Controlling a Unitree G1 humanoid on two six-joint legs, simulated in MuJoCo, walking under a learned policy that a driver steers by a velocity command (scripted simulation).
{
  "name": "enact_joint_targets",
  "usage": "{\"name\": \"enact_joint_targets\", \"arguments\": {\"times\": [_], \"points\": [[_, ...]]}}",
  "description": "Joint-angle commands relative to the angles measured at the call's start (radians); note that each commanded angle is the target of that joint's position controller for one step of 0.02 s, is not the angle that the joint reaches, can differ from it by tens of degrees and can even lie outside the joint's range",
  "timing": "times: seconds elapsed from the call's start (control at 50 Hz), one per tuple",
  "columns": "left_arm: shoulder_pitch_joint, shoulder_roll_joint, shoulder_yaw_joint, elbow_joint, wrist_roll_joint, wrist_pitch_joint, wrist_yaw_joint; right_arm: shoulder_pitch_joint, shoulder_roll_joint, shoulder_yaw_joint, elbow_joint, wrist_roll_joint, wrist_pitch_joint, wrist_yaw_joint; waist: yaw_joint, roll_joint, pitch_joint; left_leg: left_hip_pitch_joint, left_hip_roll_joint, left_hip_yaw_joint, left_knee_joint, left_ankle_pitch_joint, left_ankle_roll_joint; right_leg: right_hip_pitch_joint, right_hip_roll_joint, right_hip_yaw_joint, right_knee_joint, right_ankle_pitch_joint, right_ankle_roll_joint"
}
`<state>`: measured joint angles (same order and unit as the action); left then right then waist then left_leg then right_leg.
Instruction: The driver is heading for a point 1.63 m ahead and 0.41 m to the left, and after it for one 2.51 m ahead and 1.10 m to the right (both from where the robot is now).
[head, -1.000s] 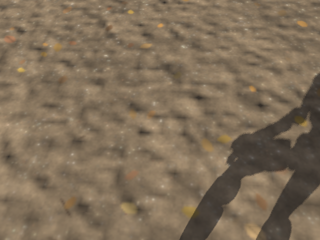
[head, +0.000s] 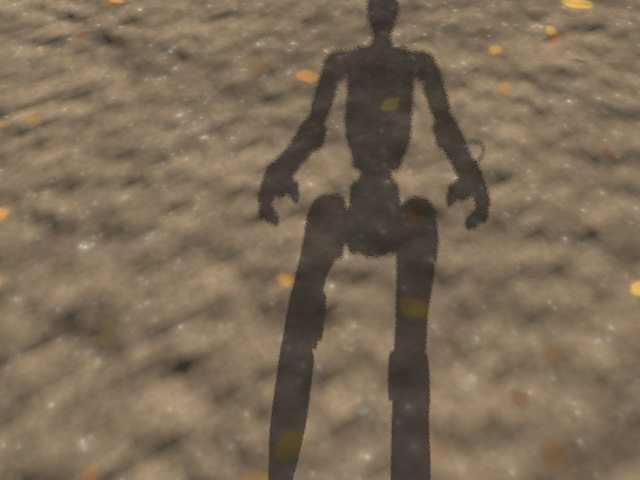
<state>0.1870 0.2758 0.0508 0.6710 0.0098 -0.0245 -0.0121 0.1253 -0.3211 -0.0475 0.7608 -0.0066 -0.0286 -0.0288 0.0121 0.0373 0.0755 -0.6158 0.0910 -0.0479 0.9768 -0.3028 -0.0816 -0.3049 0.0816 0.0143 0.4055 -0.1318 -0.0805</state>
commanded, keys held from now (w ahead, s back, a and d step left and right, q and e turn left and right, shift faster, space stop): no key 0.90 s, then w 0.10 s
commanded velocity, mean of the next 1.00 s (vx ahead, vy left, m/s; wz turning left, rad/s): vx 0.04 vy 0.00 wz -0.05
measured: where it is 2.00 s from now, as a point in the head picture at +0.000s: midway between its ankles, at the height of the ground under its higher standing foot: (330, 415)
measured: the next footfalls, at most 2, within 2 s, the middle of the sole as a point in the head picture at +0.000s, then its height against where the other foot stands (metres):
left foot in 0.16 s outside the picture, level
left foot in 1.54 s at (265, 468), level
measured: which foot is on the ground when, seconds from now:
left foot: up 0.00-0.14, down 0.16-1.00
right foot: down 0.00-1.00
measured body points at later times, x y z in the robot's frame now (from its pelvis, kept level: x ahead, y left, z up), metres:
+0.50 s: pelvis +0.08 +0.05 -0.01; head +0.09 +0.05 +0.44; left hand +0.18 +0.31 -0.13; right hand +0.22 -0.21 -0.12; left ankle +0.10 +0.17 -0.74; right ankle +0.05 -0.07 -0.74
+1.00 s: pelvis +0.08 +0.05 -0.01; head +0.08 +0.05 +0.44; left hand +0.13 +0.31 -0.15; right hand +0.16 -0.21 -0.15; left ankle +0.10 +0.17 -0.74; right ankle +0.04 -0.07 -0.74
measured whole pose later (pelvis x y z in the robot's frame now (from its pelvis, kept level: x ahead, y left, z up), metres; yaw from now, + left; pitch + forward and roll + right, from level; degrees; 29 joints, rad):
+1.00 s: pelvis +0.08 +0.05 -0.01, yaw +0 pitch -2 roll +0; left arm 0.23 0.23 0.03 1.06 0.00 0.01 0.04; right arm 0.15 -0.24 -0.04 1.04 0.01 0.00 -0.03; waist 0.00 0.00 0.02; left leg -0.25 -0.02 0.00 0.54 -0.29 0.03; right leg -0.15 0.01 0.05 0.53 -0.37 -0.01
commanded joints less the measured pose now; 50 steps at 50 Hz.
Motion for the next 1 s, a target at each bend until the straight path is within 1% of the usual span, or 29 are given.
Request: {"name": "enact_joint_targets", "arguments": {"times": [0.02,0.06,0.1,0.12,0.14,0.16,0.18,0.2,0.22,0.24,0.26,0.28,0.3,0.38,0.48,0.66,0.9,0.92,0.94,0.96,0.98,1.0], "points": [[-0.052,0.136,0.035,-0.048,0.003,-0.009,0.015,0.085,-0.048,-0.010,-0.018,0.001,0.007,-0.001,-0.032,-0.128,-0.211,0.191,0.002,0.001,-0.140,0.126,-0.005,0.054,-0.244,0.112,-0.089,0.496,-0.167],[-0.043,0.131,0.029,-0.024,0.009,-0.002,0.014,0.045,-0.055,-0.012,-0.024,0.005,0.011,0.003,-0.013,-0.133,-0.192,0.228,-0.006,-0.001,-0.229,0.150,-0.002,0.053,-0.251,0.129,-0.094,0.384,-0.161],[-0.035,0.119,0.022,0.001,0.009,0.002,0.009,0.026,-0.062,-0.015,-0.028,0.004,0.011,0.007,-0.006,-0.142,-0.171,0.262,-0.017,-0.001,-0.306,0.123,0.011,0.061,-0.262,0.159,-0.073,0.307,-0.155],[-0.038,0.109,0.017,0.012,0.005,0.004,0.007,0.030,-0.061,-0.017,-0.027,0.001,0.009,0.009,-0.014,-0.142,-0.164,0.294,-0.026,0.005,-0.365,0.122,0.024,0.061,-0.261,0.170,-0.050,0.272,-0.144],[-0.049,0.095,0.009,0.020,-0.004,0.005,0.006,0.049,-0.053,-0.017,-0.020,-0.005,0.004,0.013,-0.036,-0.133,-0.160,0.360,-0.037,0.018,-0.470,0.189,0.042,0.048,-0.242,0.169,-0.018,0.211,-0.116],[-0.017,0.071,-0.001,0.035,-0.004,0.002,0.005,0.050,-0.064,-0.017,-0.021,-0.017,-0.001,0.014,-0.037,-0.101,-0.154,0.430,-0.015,-0.009,-0.569,0.339,0.062,0.032,-0.204,0.166,0.007,0.124,-0.065],[0.043,0.054,-0.007,0.045,0.017,-0.004,0.006,0.046,-0.119,-0.025,-0.032,-0.024,-0.003,0.008,0.005,-0.015,-0.173,0.507,0.078,-0.100,-0.560,0.563,0.094,0.005,-0.137,0.136,0.064,-0.015,-0.011],[0.129,0.050,-0.003,0.066,0.019,-0.007,0.007,0.005,-0.141,-0.029,-0.032,-0.020,0.002,0.004,0.072,0.116,-0.177,0.518,0.127,-0.134,-0.532,0.564,0.165,-0.030,-0.070,0.078,0.070,-0.190,0.028],[0.092,0.049,-0.010,0.068,0.021,0.002,0.014,-0.022,-0.071,-0.017,-0.027,-0.011,0.007,0.011,0.049,0.131,-0.180,0.432,0.103,-0.129,-0.552,0.361,0.180,0.047,-0.074,0.056,0.045,-0.173,0.055],[0.035,0.083,-0.001,0.067,0.015,0.013,0.019,-0.032,-0.040,-0.009,-0.031,-0.009,0.007,0.019,0.017,0.085,-0.140,0.395,0.052,-0.095,-0.560,0.255,0.151,0.053,-0.075,0.060,0.044,-0.137,0.054],[0.006,0.087,0.002,0.067,0.008,0.026,0.024,-0.026,-0.043,-0.009,-0.024,-0.010,0.004,0.023,0.004,0.067,-0.128,0.386,0.028,-0.071,-0.552,0.232,0.127,0.054,-0.080,0.064,0.047,-0.103,0.047],[0.001,0.089,0.003,0.069,0.008,0.038,0.027,-0.018,-0.050,-0.009,-0.017,-0.009,-0.002,0.027,-0.003,0.060,-0.116,0.385,0.016,-0.059,-0.549,0.234,0.116,0.054,-0.086,0.076,0.043,-0.075,0.043],[0.006,0.087,0.003,0.072,0.009,0.044,0.028,-0.009,-0.052,-0.009,-0.007,-0.007,-0.008,0.028,-0.002,0.056,-0.120,0.392,0.012,-0.053,-0.543,0.243,0.112,0.064,-0.093,0.082,0.038,-0.055,0.042],[0.010,0.077,0.006,0.105,0.002,0.038,0.032,0.001,-0.044,-0.006,0.021,-0.002,-0.011,0.021,-0.014,0.013,-0.138,0.445,-0.001,-0.034,-0.505,0.359,0.114,0.081,-0.101,0.085,0.043,0.041,0.046],[0.015,0.071,0.010,0.154,-0.002,0.040,0.039,-0.019,-0.042,-0.006,0.055,0.002,-0.003,0.016,-0.015,-0.025,-0.132,0.461,-0.012,-0.026,-0.501,0.380,0.125,0.105,-0.103,0.082,0.036,0.080,0.058],[0.021,0.076,0.013,0.246,-0.004,0.040,0.051,-0.039,-0.037,-0.007,0.134,0.003,0.009,0.014,-0.011,-0.035,-0.097,0.461,-0.034,-0.012,-0.530,0.321,0.123,0.126,-0.105,0.073,0.010,0.059,0.067],[0.032,0.063,0.001,0.345,-0.004,0.029,0.055,-0.028,-0.032,-0.005,0.221,0.003,0.021,0.002,-0.013,-0.029,-0.062,0.453,-0.052,-0.005,-0.560,0.223,0.118,0.104,-0.100,0.053,-0.016,-0.016,0.073],[0.053,0.053,-0.001,0.361,-0.006,0.029,0.055,-0.012,-0.026,-0.003,0.234,0.003,0.023,0.000,-0.011,-0.026,-0.080,0.458,-0.063,0.003,-0.566,0.103,0.120,0.108,-0.089,0.039,-0.019,-0.117,0.070],[0.059,0.054,0.000,0.367,-0.011,0.030,0.056,-0.007,-0.034,-0.006,0.240,0.008,0.027,-0.003,-0.012,-0.024,-0.061,0.437,-0.076,0.007,-0.568,-0.076,0.128,0.082,-0.074,0.026,-0.007,-0.254,0.059],[0.055,0.063,0.003,0.364,-0.015,0.029,0.058,-0.002,-0.049,-0.012,0.242,0.013,0.028,-0.005,-0.014,-0.020,-0.033,0.403,-0.077,-0.004,-0.570,-0.247,0.142,0.042,-0.066,0.024,0.010,-0.387,0.043],[0.051,0.065,0.003,0.357,-0.017,0.023,0.059,0.004,-0.054,-0.013,0.241,0.015,0.025,-0.006,-0.015,-0.010,0.004,0.363,-0.061,-0.035,-0.587,-0.364,0.159,0.000,-0.068,0.029,0.022,-0.481,0.028],[0.052,0.059,0.001,0.351,-0.020,0.013,0.059,0.011,-0.058,-0.014,0.240,0.019,0.015,-0.005,-0.016,0.004,0.035,0.342,-0.035,-0.077,-0.606,-0.427,0.178,-0.037,-0.075,0.036,0.037,-0.514,0.017]]}}
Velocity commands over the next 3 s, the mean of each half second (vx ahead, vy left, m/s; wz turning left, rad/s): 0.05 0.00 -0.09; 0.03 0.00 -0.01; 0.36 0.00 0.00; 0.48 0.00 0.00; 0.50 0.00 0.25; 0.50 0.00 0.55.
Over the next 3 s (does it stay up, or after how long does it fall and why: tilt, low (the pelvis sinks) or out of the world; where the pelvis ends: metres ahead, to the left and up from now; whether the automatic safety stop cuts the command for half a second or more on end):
stays up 1.07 0.13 0.01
